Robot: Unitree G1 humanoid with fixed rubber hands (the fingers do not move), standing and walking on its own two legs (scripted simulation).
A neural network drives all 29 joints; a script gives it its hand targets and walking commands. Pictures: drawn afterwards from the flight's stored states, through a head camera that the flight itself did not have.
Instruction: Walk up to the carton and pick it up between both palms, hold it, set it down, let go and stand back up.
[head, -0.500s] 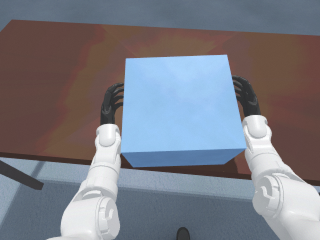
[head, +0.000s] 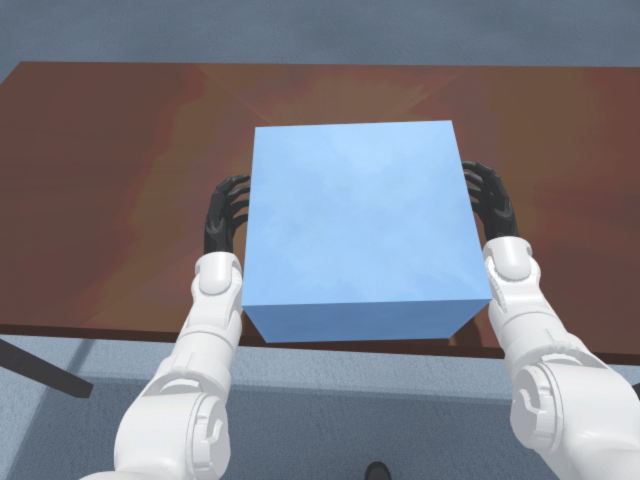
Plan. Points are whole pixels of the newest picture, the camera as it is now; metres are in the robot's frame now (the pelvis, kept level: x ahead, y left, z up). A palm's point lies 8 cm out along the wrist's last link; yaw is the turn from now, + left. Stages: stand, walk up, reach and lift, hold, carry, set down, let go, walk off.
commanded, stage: reach and lift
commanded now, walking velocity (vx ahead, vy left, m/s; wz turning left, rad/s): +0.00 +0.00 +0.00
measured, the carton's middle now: (355, 235) +0.42 -0.04 +0.03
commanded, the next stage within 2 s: hold in 1.58 s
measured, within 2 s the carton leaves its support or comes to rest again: neither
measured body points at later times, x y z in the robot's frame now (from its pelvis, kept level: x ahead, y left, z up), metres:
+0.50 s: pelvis +0.01 +0.02 +0.01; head -0.01 +0.03 +0.46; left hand +0.42 +0.17 +0.16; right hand +0.40 -0.19 +0.15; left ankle -0.02 +0.16 -0.74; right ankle +0.07 -0.11 -0.74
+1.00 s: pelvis +0.02 +0.03 +0.01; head +0.00 +0.05 +0.46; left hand +0.39 +0.20 +0.16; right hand +0.40 -0.16 +0.16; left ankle -0.02 +0.16 -0.74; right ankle +0.07 -0.11 -0.74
